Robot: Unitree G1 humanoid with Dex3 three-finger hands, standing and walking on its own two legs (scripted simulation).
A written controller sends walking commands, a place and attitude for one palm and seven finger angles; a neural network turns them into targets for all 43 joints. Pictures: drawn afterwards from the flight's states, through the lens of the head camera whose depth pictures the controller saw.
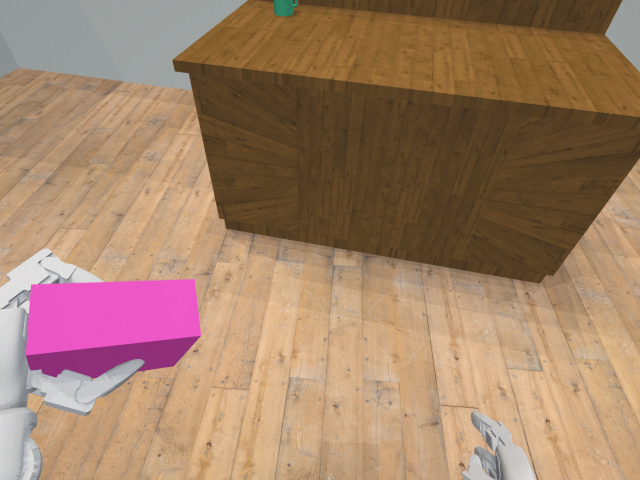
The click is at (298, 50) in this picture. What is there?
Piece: table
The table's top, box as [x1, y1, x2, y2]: [172, 0, 639, 129]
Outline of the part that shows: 172,60 175,71 639,129 639,72 603,34 298,4 297,7 293,8 292,15 278,16 273,13 272,1 248,0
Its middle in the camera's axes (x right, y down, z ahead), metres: +0.32 -0.65 +1.35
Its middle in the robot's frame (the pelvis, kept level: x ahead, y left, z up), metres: +1.46 -0.23 -0.01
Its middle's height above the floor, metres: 0.76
